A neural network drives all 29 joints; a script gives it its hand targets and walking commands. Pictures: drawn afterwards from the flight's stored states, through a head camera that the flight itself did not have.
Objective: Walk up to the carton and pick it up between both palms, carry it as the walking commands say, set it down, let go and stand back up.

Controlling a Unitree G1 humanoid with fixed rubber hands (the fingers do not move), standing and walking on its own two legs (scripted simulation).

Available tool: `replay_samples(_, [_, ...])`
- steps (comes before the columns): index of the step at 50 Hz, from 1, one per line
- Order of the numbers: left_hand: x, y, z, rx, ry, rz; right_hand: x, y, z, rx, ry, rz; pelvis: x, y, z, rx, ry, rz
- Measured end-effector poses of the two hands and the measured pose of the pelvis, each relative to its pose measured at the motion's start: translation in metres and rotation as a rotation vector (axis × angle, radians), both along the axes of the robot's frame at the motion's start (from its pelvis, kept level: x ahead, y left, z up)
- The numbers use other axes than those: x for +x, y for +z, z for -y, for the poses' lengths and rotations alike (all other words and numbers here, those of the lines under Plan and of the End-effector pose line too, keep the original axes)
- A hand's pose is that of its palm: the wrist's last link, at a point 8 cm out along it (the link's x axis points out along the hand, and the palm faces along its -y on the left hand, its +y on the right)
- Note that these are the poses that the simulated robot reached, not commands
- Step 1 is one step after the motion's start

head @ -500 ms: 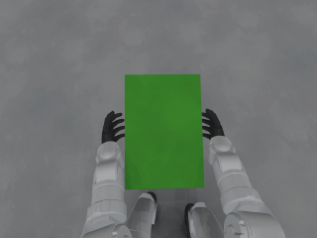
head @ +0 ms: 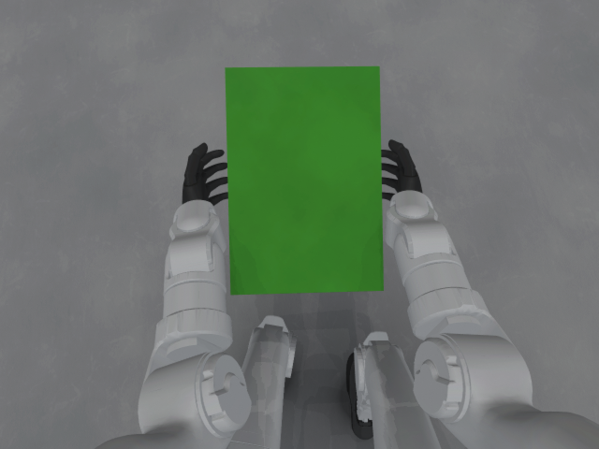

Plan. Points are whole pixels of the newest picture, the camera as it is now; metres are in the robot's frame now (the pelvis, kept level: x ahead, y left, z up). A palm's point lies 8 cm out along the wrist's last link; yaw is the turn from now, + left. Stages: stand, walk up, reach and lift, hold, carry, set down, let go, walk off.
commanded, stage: set down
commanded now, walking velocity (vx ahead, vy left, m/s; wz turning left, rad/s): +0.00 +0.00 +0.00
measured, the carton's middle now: (301, 188) +0.47 +0.07 -0.15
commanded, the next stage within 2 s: none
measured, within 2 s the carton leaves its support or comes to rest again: neither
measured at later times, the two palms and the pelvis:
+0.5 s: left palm (217, 206) +0.43 +0.21 -0.15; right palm (390, 198) +0.47 -0.07 -0.16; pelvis +0.01 -0.01 -0.06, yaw +0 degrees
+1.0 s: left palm (228, 205) +0.46 +0.21 -0.24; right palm (375, 204) +0.49 -0.07 -0.25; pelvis -0.03 +0.02 -0.14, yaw -2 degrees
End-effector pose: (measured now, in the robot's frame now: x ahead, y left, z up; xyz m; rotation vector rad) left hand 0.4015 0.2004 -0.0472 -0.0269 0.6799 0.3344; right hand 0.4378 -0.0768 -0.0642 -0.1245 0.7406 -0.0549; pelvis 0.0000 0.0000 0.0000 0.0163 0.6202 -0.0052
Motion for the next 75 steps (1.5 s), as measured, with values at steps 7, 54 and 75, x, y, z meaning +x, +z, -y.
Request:
replay_samples(7, [0.012, -0.026, 0.004, 0.0, -0.012, -0.018, 0.014, -0.022, 0.007, 0.005, 0.025, -0.01, 0.003, -0.016, 0.007, 0.002, 0.008, -0.044])
replay_samples(54, [0.068, -0.205, -0.014, -0.008, -0.038, 0.004, 0.058, -0.207, -0.012, -0.003, -0.026, 0.001, -0.036, -0.153, -0.018, -0.025, -0.008, -0.103])
replay_samples(75, [0.086, -0.277, -0.021, 0.037, -0.001, -0.006, 0.074, -0.282, -0.024, -0.037, -0.003, -0.008, -0.049, -0.198, -0.011, -0.015, -0.02, 0.125])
